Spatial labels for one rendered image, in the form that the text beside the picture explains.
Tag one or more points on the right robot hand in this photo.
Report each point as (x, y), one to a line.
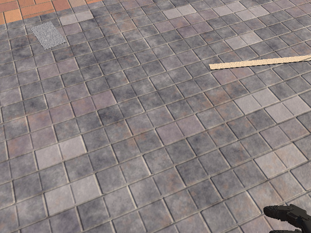
(292, 214)

